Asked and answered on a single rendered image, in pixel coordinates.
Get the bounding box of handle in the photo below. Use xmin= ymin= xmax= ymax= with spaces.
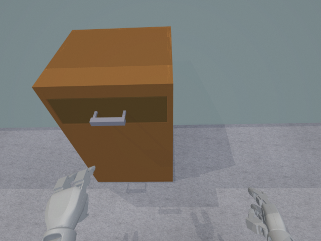
xmin=90 ymin=110 xmax=126 ymax=126

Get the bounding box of robot left forearm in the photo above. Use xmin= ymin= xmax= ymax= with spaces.
xmin=42 ymin=227 xmax=77 ymax=241

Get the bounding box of robot right forearm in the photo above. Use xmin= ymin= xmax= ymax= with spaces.
xmin=267 ymin=230 xmax=294 ymax=241

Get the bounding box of drawer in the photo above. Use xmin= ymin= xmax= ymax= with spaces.
xmin=47 ymin=96 xmax=167 ymax=124

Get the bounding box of robot left hand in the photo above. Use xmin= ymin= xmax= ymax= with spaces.
xmin=45 ymin=166 xmax=95 ymax=231

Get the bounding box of cabinet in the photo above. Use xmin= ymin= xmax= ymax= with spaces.
xmin=32 ymin=26 xmax=173 ymax=182

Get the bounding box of robot right hand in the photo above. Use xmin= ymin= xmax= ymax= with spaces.
xmin=246 ymin=187 xmax=287 ymax=238

